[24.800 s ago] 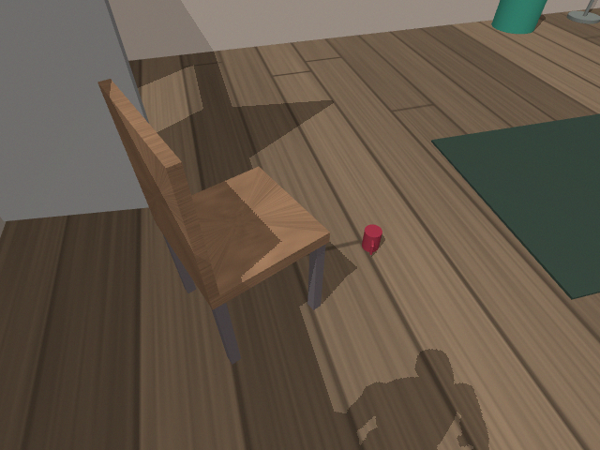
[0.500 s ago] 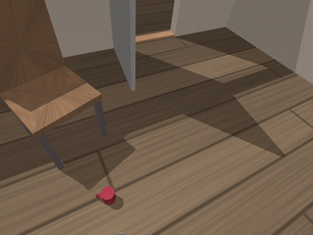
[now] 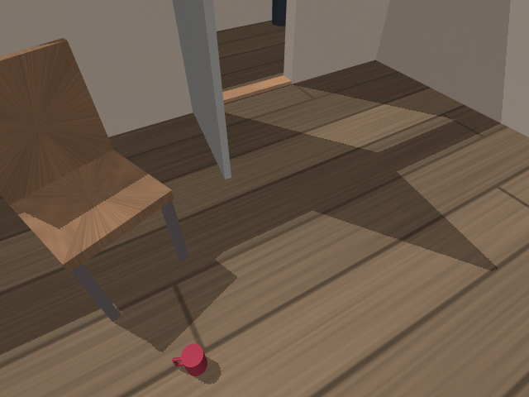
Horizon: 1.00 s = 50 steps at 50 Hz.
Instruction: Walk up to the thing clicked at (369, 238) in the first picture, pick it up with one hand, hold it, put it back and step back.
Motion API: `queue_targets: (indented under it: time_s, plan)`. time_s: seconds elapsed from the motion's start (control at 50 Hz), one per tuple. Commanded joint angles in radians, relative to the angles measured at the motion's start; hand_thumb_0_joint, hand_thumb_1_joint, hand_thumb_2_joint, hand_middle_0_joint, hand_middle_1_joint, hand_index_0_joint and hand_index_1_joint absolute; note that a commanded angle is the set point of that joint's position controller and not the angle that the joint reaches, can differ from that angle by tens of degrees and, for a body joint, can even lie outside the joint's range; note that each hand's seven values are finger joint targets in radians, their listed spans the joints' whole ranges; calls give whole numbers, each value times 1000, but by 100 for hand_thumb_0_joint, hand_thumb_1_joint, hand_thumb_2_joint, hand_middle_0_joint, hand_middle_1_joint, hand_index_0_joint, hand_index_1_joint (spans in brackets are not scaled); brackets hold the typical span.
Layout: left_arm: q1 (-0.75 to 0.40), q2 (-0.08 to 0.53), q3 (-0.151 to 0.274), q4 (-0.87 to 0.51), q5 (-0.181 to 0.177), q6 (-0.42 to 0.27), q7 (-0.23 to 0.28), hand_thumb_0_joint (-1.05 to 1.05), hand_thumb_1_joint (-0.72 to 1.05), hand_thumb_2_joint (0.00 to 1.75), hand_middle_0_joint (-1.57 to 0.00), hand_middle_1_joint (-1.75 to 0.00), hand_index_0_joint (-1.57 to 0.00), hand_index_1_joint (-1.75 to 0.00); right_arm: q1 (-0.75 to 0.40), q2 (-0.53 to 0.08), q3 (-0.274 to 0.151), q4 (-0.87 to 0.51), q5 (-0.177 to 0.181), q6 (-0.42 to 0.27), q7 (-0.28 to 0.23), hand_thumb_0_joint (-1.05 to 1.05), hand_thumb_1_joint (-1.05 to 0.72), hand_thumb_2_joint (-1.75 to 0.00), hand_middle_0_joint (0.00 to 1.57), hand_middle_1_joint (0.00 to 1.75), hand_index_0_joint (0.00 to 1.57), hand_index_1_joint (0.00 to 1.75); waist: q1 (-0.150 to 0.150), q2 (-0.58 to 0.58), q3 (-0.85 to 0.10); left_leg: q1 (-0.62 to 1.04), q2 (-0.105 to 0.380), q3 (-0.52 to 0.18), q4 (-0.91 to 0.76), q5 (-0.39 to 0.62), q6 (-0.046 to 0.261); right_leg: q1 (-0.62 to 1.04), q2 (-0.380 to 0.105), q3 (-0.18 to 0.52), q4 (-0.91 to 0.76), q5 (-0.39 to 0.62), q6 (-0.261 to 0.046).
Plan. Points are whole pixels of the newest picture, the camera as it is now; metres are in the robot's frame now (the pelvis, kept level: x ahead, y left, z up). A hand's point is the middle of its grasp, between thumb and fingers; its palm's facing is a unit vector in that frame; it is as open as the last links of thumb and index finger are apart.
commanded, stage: walk up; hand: left
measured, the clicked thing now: (189, 360) +0.42 +0.28 -0.72
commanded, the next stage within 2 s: none
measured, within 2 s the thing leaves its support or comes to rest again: neither
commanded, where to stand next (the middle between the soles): +0.06 +0.01 m, yaw +2 degrees
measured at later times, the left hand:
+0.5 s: hand out of the picture +0.11 +0.25 -0.15, palm faces -0.04 -0.94 -0.34, open 7.4 cm
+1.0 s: hand out of the picture +0.09 +0.25 -0.15, palm faces -0.01 -0.94 -0.33, open 7.4 cm
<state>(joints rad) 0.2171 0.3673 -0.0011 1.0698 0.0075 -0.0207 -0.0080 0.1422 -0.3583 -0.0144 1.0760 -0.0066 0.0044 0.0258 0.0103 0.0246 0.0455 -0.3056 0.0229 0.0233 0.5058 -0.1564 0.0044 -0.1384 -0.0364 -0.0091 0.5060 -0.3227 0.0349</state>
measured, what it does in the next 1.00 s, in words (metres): stands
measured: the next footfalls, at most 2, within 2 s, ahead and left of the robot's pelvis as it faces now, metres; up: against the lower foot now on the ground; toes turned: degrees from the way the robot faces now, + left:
right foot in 1.72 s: +0.26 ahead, -0.10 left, +0.00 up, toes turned +0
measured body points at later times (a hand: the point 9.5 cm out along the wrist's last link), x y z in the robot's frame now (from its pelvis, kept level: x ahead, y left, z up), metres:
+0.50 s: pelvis +0.02 +0.00 +0.01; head +0.03 +0.00 +0.46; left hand +0.11 +0.30 -0.12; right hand +0.10 -0.31 -0.12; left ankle +0.07 +0.12 -0.73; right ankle -0.03 -0.14 -0.73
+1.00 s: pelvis +0.02 +0.00 +0.01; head +0.03 +0.00 +0.46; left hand +0.09 +0.30 -0.12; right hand +0.11 -0.30 -0.12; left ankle +0.07 +0.12 -0.73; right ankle -0.03 -0.14 -0.73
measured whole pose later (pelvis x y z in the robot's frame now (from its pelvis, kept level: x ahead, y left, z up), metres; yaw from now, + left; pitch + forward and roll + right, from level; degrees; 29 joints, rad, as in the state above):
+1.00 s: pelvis +0.02 +0.00 +0.01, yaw +0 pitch -2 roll +0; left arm 0.12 0.35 0.01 1.15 0.01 -0.01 0.00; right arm 0.07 -0.34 -0.02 1.17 -0.01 0.00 0.01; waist 0.00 0.00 0.04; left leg -0.21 0.02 0.02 0.36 -0.11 0.00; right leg -0.02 -0.03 -0.02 0.31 -0.25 0.03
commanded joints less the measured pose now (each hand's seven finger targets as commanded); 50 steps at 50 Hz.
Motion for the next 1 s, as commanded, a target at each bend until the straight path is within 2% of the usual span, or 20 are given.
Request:
queue_targets:
  time_s: [0.0,0.04,0.06,0.18,0.28,0.32,0.36,0.44,0.5,0.58,0.6,0.7,0.76,0.8,0.88,0.92,0.98]
  plan:
    - [-43,220,49,-36,-6,-26,21,0,90,90,-20,-30,-20,-30,-88,-214,-33,-48,2,-45,-13,0,-90,-90,20,30,20,30,3,-22,-63,121,107,-140,-111,110,36,-38,-77,77,-149,175,-71]
    - [-57,223,50,-30,-12,-24,25,0,90,90,-20,-30,-20,-30,-81,-209,-31,-28,4,-45,-16,0,-90,-90,20,30,20,30,4,-16,-90,159,107,-116,-90,254,35,-13,-84,72,-149,262,-63]
    - [-80,225,50,-30,-13,-22,25,0,90,90,-20,-30,-20,-30,-72,-207,-32,-20,4,-44,-19,0,-90,-90,20,30,20,30,-3,-17,-87,162,104,-112,-95,267,31,-9,-85,70,-153,261,-63]
    - [-128,208,41,-13,-9,-8,21,0,90,90,-20,-30,-20,-30,-104,-209,-34,3,0,-38,-24,0,-90,-90,20,30,20,30,-4,27,-78,138,117,-129,-169,102,27,20,-76,58,-191,160,-64]
    - [-168,204,40,5,-2,-6,17,0,90,90,-20,-30,-20,-30,-120,-208,-35,20,-2,-40,-25,0,-90,-90,20,30,20,30,-15,18,-73,142,117,-127,-193,76,21,15,-77,58,-214,146,-61]
    - [-167,202,38,9,-1,-7,15,0,90,90,-20,-30,-20,-30,-129,-213,-35,17,-3,-40,-24,0,-90,-90,20,30,20,30,-15,18,-66,150,117,-130,-205,36,21,4,-75,57,-224,133,-60]
    - [-176,206,40,17,0,-9,15,0,90,90,-20,-30,-20,-30,-126,-205,-32,20,-1,-40,-23,0,-90,-90,20,30,20,30,-19,-7,-65,156,110,-121,-199,54,17,1,-78,64,-232,147,-57]
    - [-172,203,43,24,-2,-12,17,0,90,90,-20,-30,-20,-30,-118,-200,-31,25,-1,-40,-23,0,-90,-90,20,30,20,30,-19,-27,-102,210,110,-98,-159,201,20,17,-85,61,-239,226,-49]
    - [-173,203,46,24,-2,-11,19,0,90,90,-20,-30,-20,-30,-123,-201,-33,23,-1,-37,-25,0,-90,-90,20,30,20,30,-20,-31,-111,230,108,-86,-142,244,22,17,-87,54,-242,260,-46]
    - [-175,201,45,28,1,-7,19,0,90,90,-20,-30,-20,-30,-127,-200,-36,26,-1,-30,-26,0,-90,-90,20,30,20,30,-23,-30,-80,220,107,-90,-162,179,21,2,-84,50,-254,209,-44]
    - [-185,200,43,27,1,-7,18,0,90,90,-20,-30,-20,-30,-126,-200,-35,29,-1,-29,-26,0,-90,-90,20,30,20,30,-27,-31,-69,210,101,-93,-175,136,16,-5,-86,58,-260,180,-46]
    - [-150,200,45,35,3,-8,19,0,90,90,-20,-30,-20,-30,-135,-198,-34,26,-2,-27,-24,0,-90,-90,20,30,20,30,-18,-32,-71,228,104,-98,-177,131,20,-8,-82,54,-266,179,-44]
    - [-163,200,47,34,5,-7,19,0,90,90,-20,-30,-20,-30,-133,-197,-36,30,-3,-26,-25,0,-90,-90,20,30,20,30,-26,-18,-57,209,100,-105,-193,88,13,-11,-82,53,-266,151,-47]
    - [-143,197,46,33,4,-7,19,0,90,90,-20,-30,-20,-30,-141,-199,-34,25,-1,-27,-25,0,-90,-90,20,30,20,30,-19,-11,-60,214,104,-112,-199,73,16,-10,-78,49,-268,147,-45]
    - [-150,194,49,34,6,-7,20,0,90,90,-20,-30,-20,-30,-129,-192,-36,34,-2,-28,-26,0,-90,-90,20,30,20,30,-23,-17,-72,210,101,-106,-192,123,16,8,-79,48,-269,169,-45]
    - [-141,194,49,30,6,-6,20,0,90,90,-20,-30,-20,-30,-138,-195,-34,30,-2,-28,-26,0,-90,-90,20,30,20,30,-19,-9,-63,198,101,-111,-201,96,16,12,-78,44,-271,166,-44]
    - [-138,195,53,33,6,-5,20,0,90,90,-20,-30,-20,-30,-131,-191,-33,28,-3,-29,-26,0,-90,-90,20,30,20,30,-18,-13,-68,199,101,-108,-194,133,16,23,-79,42,-266,183,-44]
